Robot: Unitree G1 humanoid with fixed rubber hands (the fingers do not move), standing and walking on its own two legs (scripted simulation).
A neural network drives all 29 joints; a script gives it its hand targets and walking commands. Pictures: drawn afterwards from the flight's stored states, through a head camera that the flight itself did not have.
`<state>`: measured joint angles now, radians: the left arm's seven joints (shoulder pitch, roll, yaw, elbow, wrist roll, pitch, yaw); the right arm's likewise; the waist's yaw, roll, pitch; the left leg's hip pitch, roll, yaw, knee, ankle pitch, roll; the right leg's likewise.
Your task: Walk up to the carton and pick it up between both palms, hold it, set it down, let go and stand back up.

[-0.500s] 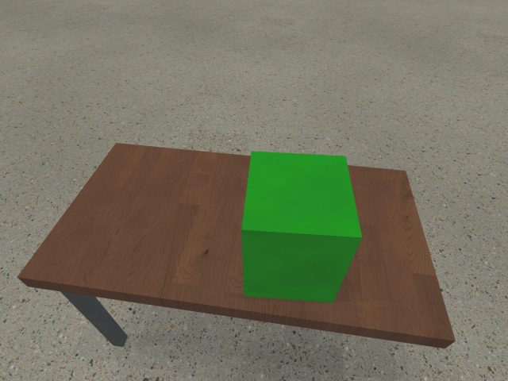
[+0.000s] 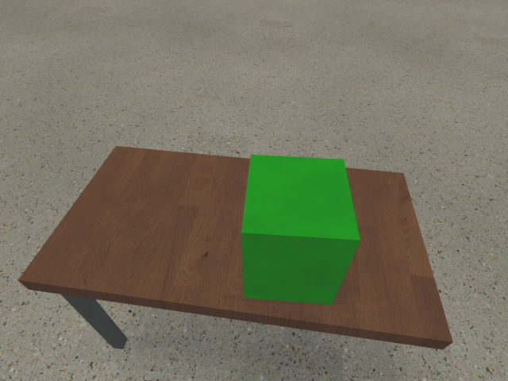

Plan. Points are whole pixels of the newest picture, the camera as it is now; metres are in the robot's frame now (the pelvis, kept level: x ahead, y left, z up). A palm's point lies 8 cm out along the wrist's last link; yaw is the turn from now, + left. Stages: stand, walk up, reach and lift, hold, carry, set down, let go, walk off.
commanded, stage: stand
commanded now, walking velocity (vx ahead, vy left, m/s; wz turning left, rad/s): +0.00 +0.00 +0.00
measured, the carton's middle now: (292, 231) +0.47 -0.06 -0.08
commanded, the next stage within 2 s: walk up in 0.80 s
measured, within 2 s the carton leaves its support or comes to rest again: neither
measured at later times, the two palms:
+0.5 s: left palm out of the picture -0.04 +0.20 -0.15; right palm out of the picture -0.04 -0.20 -0.15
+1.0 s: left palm out of the picture -0.05 +0.19 -0.15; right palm out of the picture -0.04 -0.20 -0.15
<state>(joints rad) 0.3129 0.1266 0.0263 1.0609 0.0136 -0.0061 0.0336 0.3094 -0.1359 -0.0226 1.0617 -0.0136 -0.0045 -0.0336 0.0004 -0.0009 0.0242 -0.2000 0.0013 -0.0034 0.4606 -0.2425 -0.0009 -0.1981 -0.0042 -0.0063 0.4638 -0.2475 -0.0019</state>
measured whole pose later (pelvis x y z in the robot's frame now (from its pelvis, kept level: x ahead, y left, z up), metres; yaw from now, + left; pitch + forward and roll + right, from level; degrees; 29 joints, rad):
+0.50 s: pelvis -0.01 +0.00 +0.00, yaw +0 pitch -1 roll +0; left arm 0.33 0.10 0.01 1.14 0.01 0.00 0.04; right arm 0.32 -0.11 -0.01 1.14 -0.01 0.00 -0.04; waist 0.00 0.00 0.03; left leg -0.20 0.00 0.00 0.44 -0.22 0.00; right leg -0.20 0.00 -0.01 0.45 -0.23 0.00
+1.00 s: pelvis -0.01 +0.00 +0.00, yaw +0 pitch -1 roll +0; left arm 0.34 0.09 0.01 1.16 0.01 -0.01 0.04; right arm 0.33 -0.10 -0.01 1.15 -0.01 0.00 -0.04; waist 0.00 0.00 0.04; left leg -0.19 0.00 0.00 0.43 -0.22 0.00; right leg -0.20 0.00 0.00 0.44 -0.23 0.00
